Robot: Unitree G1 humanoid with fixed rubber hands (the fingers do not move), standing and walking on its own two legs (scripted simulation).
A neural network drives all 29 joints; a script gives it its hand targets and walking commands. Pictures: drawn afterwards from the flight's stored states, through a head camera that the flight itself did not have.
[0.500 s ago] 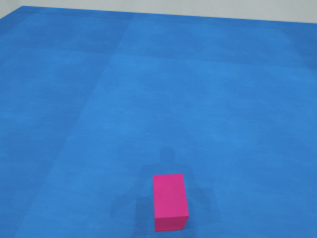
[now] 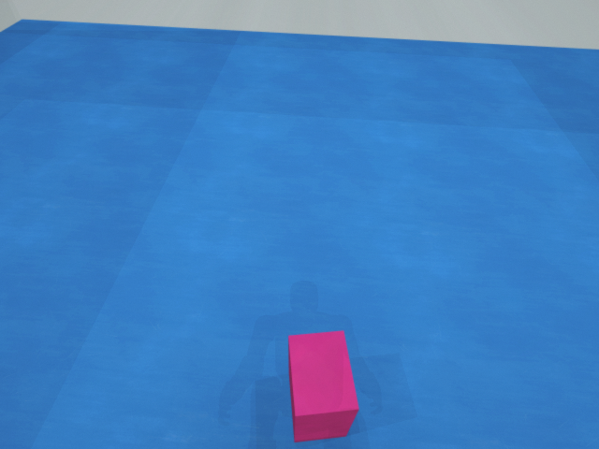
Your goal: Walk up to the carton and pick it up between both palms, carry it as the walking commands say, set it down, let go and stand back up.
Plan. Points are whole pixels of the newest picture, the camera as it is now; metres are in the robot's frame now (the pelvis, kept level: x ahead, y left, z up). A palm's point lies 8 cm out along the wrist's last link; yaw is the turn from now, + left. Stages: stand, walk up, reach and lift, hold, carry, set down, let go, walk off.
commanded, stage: walk up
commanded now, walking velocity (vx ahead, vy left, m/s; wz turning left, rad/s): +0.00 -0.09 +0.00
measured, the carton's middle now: (318, 388) +0.41 -0.06 -0.63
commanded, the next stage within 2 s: stand in 1.20 s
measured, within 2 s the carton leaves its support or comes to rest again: neither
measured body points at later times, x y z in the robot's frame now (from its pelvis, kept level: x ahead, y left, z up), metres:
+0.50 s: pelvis +0.00 -0.04 +0.00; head +0.01 -0.04 +0.45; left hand +0.02 +0.21 -0.16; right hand +0.00 -0.28 -0.16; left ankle -0.03 +0.12 -0.74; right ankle +0.01 -0.12 -0.74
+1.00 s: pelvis +0.00 -0.07 -0.01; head +0.02 -0.07 +0.44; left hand +0.03 +0.19 -0.16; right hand -0.01 -0.31 -0.16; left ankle -0.02 +0.10 -0.74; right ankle +0.01 -0.16 -0.74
